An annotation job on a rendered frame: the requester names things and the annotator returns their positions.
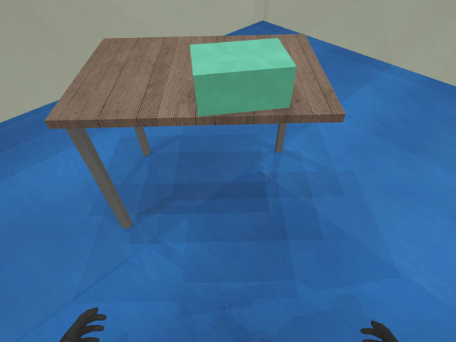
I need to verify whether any table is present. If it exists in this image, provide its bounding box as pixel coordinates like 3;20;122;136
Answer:
44;34;346;229

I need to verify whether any left robot hand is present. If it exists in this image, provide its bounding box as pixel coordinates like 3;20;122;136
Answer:
59;307;107;342

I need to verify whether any right robot hand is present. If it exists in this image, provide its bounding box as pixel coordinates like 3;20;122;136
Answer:
361;321;399;342

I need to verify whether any carton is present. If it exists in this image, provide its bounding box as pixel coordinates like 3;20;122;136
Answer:
190;38;296;117

